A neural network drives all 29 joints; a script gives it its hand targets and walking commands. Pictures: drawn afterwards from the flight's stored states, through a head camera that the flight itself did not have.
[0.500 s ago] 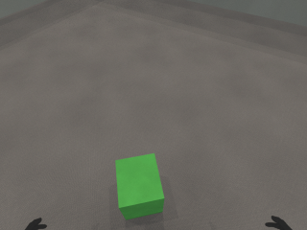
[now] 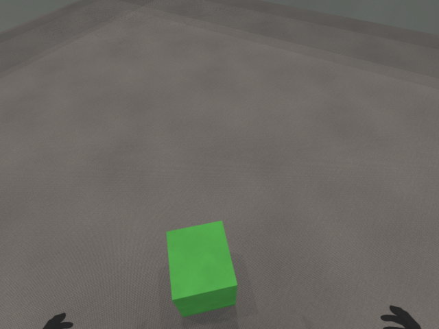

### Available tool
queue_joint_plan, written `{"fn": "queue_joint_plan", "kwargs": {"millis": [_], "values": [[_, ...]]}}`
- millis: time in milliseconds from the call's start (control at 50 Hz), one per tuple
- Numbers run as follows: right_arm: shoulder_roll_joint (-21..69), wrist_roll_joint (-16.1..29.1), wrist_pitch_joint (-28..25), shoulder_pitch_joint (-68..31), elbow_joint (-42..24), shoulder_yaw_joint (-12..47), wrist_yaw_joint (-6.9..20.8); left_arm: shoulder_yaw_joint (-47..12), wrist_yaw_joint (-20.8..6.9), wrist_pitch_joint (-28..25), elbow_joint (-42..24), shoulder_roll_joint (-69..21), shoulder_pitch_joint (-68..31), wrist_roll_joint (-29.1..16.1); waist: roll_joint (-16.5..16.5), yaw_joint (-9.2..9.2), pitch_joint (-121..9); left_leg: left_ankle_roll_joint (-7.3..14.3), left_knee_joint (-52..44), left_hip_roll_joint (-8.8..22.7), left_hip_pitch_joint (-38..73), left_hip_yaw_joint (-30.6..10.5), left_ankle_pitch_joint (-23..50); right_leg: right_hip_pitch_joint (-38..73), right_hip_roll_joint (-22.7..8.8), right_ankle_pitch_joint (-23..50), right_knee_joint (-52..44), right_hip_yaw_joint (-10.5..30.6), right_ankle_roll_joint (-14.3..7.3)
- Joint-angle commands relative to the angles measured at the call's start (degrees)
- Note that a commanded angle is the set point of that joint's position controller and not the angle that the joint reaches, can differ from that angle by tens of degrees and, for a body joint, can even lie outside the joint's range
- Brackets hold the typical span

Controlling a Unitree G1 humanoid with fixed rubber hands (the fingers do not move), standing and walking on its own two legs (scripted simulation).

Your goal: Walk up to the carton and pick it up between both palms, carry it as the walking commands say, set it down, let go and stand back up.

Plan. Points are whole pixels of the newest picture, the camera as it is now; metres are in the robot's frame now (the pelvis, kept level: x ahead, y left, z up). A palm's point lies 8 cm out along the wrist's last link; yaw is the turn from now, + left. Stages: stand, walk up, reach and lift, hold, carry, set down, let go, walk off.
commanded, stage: walk up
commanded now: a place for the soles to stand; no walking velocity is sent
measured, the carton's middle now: (202, 269) +0.43 +0.08 -0.63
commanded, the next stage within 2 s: none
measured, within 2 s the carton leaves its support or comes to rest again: neither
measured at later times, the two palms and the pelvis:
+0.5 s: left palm out of the picture +0.12 +0.33 -0.08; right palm out of the picture +0.08 -0.33 -0.09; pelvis +0.00 +0.00 +0.00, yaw -1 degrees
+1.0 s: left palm out of the picture +0.11 +0.33 -0.09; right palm out of the picture +0.08 -0.33 -0.10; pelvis -0.01 +0.00 +0.00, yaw +0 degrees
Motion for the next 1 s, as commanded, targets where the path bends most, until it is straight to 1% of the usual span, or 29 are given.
{"fn": "queue_joint_plan", "kwargs": {"millis": [0, 40, 80, 120, 140, 180, 200, 260, 300, 340, 380, 400, 460, 480, 500, 540, 580, 620, 640, 660, 700, 740, 760, 800, 840, 860, 900, 940, 980], "values": [[-9.6, -0.2, -1.1, 1.6, -1.9, -2.2, -0.4, 2.1, 0.5, -0.8, -2.9, 12.1, -2.6, -0.1, -5.8, -0.29, -5.5, 3.3, -4.9, 1.8, 8.6, -8.8, 7.6, -5.8, -7.2, 17.5, -8.9, 10.8, -5.7], [-10.2, -0.3, -1.6, 1.6, -1.3, -2.4, -0.6, 2.0, 0.5, -0.7, -2.7, 11.2, -2.7, -0.4, -4.4, -0.06, -5.5, 4.4, -7.1, 4.0, 9.1, -8.3, 10.9, -5.2, -5.0, 19.1, -6.1, 5.5, -3.9], [-10.7, -0.4, -1.6, 0.8, -1.4, -2.5, -0.6, 1.9, 0.4, -0.5, -2.6, 10.1, -2.1, -0.5, -0.5, 0.26, -5.5, 6.1, -9.0, 6.6, 7.5, -8.2, 12.4, -3.7, -2.9, 18.6, -1.5, 0.9, -2.7], [-10.5, -0.4, -1.5, -0.8, -2.0, -2.3, -0.5, 2.1, 0.3, -0.2, -2.5, 9.8, -1.0, -0.4, 2.0, 0.71, -5.1, 7.6, -9.5, 8.5, 4.8, -7.9, 11.5, -2.6, -2.5, 15.9, 1.2, -1.1, -2.4], [-10.4, -0.5, -1.4, -1.5, -2.4, -2.2, -0.5, 2.2, 0.2, -0.1, -2.4, 10.0, -0.6, -0.4, 2.6, 0.93, -4.7, 7.6, -9.1, 8.6, 3.7, -7.5, 10.3, -2.2, -2.6, 15.0, 1.3, -1.2, -2.5], [-10.1, -0.5, -1.1, -2.3, -2.8, -2.0, -0.4, 2.4, 0.1, -0.1, -2.3, 10.7, -0.4, -0.2, 2.4, 1.08, -3.7, 6.4, -7.2, 7.1, 2.7, -6.4, 8.2, -2.3, -3.3, 16.1, -0.7, 0.0, -3.0], [-10.0, -0.3, -0.9, -2.1, -2.9, -1.9, -0.4, 2.5, 0.1, -0.1, -2.3, 11.2, -0.8, -0.1, 1.4, 0.86, -3.3, 5.5, -5.9, 5.6, 3.1, -5.9, 7.6, -3.1, -3.6, 17.0, -2.3, 1.4, -3.4], [-9.6, 0.0, -0.6, -0.6, -2.7, -1.9, -0.3, 2.7, 0.2, -0.4, -2.5, 12.4, -1.9, 0.1, -2.6, 0.04, -4.0, 3.7, -2.2, 2.4, 5.4, -6.1, 7.2, -5.0, -5.8, 16.3, -6.9, 8.0, -5.2], [-9.5, 0.0, -0.6, 0.5, -2.5, -2.0, -0.3, 2.5, 0.4, -0.6, -2.6, 12.6, -2.1, 0.1, -4.0, -0.19, -4.9, 3.3, -2.2, 1.5, 6.6, -7.3, 6.4, -5.5, -7.1, 15.5, -8.5, 11.0, -6.1], [-9.5, -0.1, -0.9, 1.2, -2.1, -2.1, -0.4, 2.3, 0.4, -0.7, -2.7, 12.2, -2.5, 0.0, -4.7, -0.29, -5.1, 3.4, -3.9, 1.8, 7.7, -8.0, 6.6, -6.0, -7.0, 15.7, -8.8, 10.6, -5.8], [-9.8, -0.3, -1.3, 1.5, -1.8, -2.3, -0.5, 2.2, 0.4, -0.7, -2.7, 11.6, -2.8, -0.1, -4.4, -0.21, -5.1, 4.0, -5.8, 3.1, 8.3, -8.1, 8.1, -6.0, -5.8, 16.6, -7.5, 7.6, -4.7], [-10.0, -0.3, -1.4, 1.4, -1.7, -2.3, -0.5, 2.1, 0.4, -0.6, -2.7, 11.2, -2.7, -0.2, -3.6, -0.06, -5.0, 4.5, -6.8, 4.0, 8.1, -8.0, 8.8, -5.6, -4.9, 16.9, -6.2, 5.6, -4.0], [-10.6, -0.4, -1.5, -0.1, -2.1, -2.4, -0.5, 2.1, 0.2, -0.3, -2.7, 10.0, -1.8, -0.4, 0.9, 0.45, -4.8, 6.8, -9.6, 7.4, 5.3, -8.2, 9.0, -3.5, -2.5, 15.8, -0.5, 0.2, -2.6], [-10.5, -0.5, -1.5, -0.8, -2.4, -2.3, -0.5, 2.1, 0.1, -0.2, -2.6, 9.9, -1.2, -0.3, 1.8, 0.72, -4.6, 7.4, -9.8, 8.2, 4.1, -8.1, 8.5, -2.8, -2.5, 14.8, 0.5, -0.6, -2.5], [-10.4, -0.5, -1.4, -1.5, -2.8, -2.2, -0.5, 2.2, 0.1, -0.1, -2.6, 10.1, -0.7, -0.3, 2.3, 0.96, -4.3, 7.4, -9.5, 8.4, 3.1, -7.8, 7.8, -2.4, -2.7, 14.1, 0.7, -0.7, -2.6], [-10.2, -0.5, -1.1, -2.2, -3.2, -2.1, -0.4, 2.5, 0.0, -0.1, -2.5, 10.8, -0.5, -0.1, 1.7, 1.08, -3.4, 6.2, -7.5, 6.8, 2.5, -6.6, 6.2, -2.7, -3.3, 15.1, -1.5, 0.6, -3.1], [-9.8, -0.2, -0.8, -1.5, -3.2, -2.0, -0.3, 2.6, 0.0, -0.3, -2.5, 11.8, -1.4, 0.0, -0.9, 0.46, -3.1, 4.6, -4.4, 3.9, 3.8, -5.7, 6.0, -4.4, -4.4, 15.7, -5.0, 4.4, -4.0], [-9.6, -0.1, -0.6, -0.1, -3.0, -2.0, -0.2, 2.7, 0.1, -0.5, -2.8, 12.5, -1.9, 0.1, -3.4, -0.06, -4.1, 3.5, -2.1, 2.0, 5.5, -6.5, 5.8, -5.5, -6.3, 14.7, -7.9, 9.3, -5.5], [-9.5, 0.0, -0.6, 0.5, -2.8, -2.0, -0.2, 2.6, 0.2, -0.6, -2.8, 12.6, -2.0, 0.1, -4.0, -0.21, -4.5, 3.3, -2.0, 1.4, 6.1, -7.2, 5.4, -5.8, -7.0, 14.3, -8.8, 11.1, -6.0], [-9.4, -0.1, -0.7, 1.0, -2.7, -2.1, -0.2, 2.5, 0.3, -0.7, -2.9, 12.5, -2.2, 0.1, -4.6, -0.3, -4.8, 3.2, -2.5, 1.2, 6.6, -7.8, 5.1, -6.0, -7.3, 14.2, -9.3, 11.9, -6.2], [-9.4, -0.2, -1.0, 1.7, -2.3, -2.1, -0.3, 2.3, 0.4, -0.8, -2.9, 12.0, -2.5, 0.0, -5.2, -0.36, -5.0, 3.4, -4.3, 1.7, 7.8, -8.3, 5.8, -6.4, -7.1, 14.8, -9.3, 10.8, -5.7], [-9.8, -0.4, -1.4, 1.9, -1.9, -2.3, -0.5, 2.1, 0.3, -0.7, -2.9, 11.4, -2.7, -0.2, -4.5, -0.2, -4.9, 4.1, -6.4, 3.3, 8.2, -8.3, 7.6, -6.3, -5.6, 15.8, -7.7, 7.3, -4.4], [-10.1, -0.4, -1.6, 1.7, -1.8, -2.4, -0.5, 2.1, 0.3, -0.6, -3.0, 11.0, -2.7, -0.2, -3.4, -0.03, -4.8, 4.7, -7.4, 4.3, 7.8, -8.3, 8.3, -5.8, -4.6, 16.1, -6.1, 5.1, -3.7], [-10.5, -0.5, -1.7, 0.8, -2.1, -2.5, -0.5, 2.0, 0.2, -0.4, -3.0, 10.1, -2.0, -0.4, 0.0, 0.34, -4.8, 6.3, -9.6, 6.9, 5.9, -8.5, 8.5, -4.2, -2.7, 15.7, -1.8, 1.0, -2.7], [-10.5, -0.6, -1.6, -0.9, -2.8, -2.3, -0.5, 2.2, 0.1, -0.2, -2.9, 9.9, -0.8, -0.3, 2.2, 0.89, -4.4, 7.6, -10.2, 8.7, 3.3, -8.3, 7.7, -2.7, -2.5, 13.5, 0.8, -0.9, -2.5], [-10.3, -0.6, -1.5, -1.5, -3.1, -2.2, -0.4, 2.3, 0.0, -0.1, -2.8, 10.1, -0.4, -0.3, 2.6, 1.12, -4.1, 7.5, -9.7, 8.7, 2.3, -7.9, 7.0, -2.3, -2.8, 13.1, 0.7, -0.9, -2.6], [-10.1, -0.5, -1.2, -2.0, -3.5, -2.0, -0.3, 2.5, -0.1, -0.2, -2.7, 10.9, -0.4, -0.1, 1.6, 1.11, -3.1, 6.0, -7.3, 6.5, 2.1, -6.5, 5.6, -2.9, -3.5, 14.8, -2.0, 0.9, -3.2], [-9.8, -0.2, -0.8, -1.1, -3.5, -2.0, -0.2, 2.7, -0.1, -0.4, -2.8, 12.0, -1.5, 0.0, -1.3, 0.35, -3.0, 4.4, -4.0, 3.6, 3.7, -5.8, 5.8, -4.7, -4.6, 15.4, -5.5, 5.0, -4.1], [-9.6, -0.1, -0.7, 0.4, -3.2, -2.0, -0.2, 2.6, 0.1, -0.6, -3.0, 12.6, -1.8, 0.1, -3.5, -0.14, -4.2, 3.4, -1.9, 1.8, 5.5, -6.7, 5.8, -5.7, -6.5, 14.6, -8.2, 9.8, -5.6]]}}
